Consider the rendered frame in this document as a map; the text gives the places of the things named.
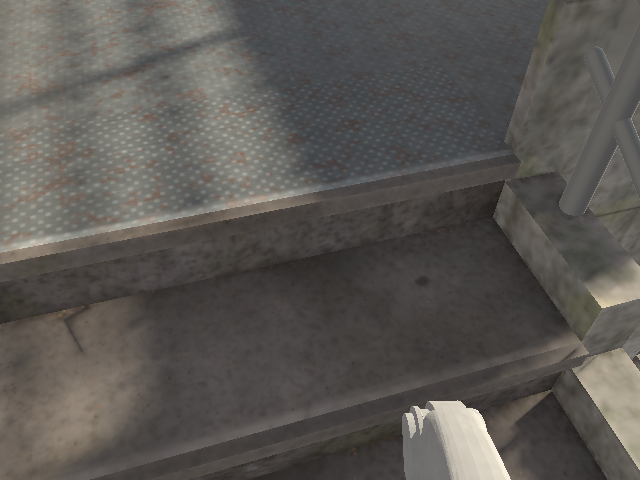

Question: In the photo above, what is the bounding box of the robot right thigh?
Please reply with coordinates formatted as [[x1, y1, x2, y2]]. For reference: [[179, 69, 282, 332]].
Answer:
[[402, 400, 511, 480]]

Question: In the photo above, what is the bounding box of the right robot shin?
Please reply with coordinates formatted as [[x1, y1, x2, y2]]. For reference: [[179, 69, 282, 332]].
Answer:
[[467, 408, 487, 429]]

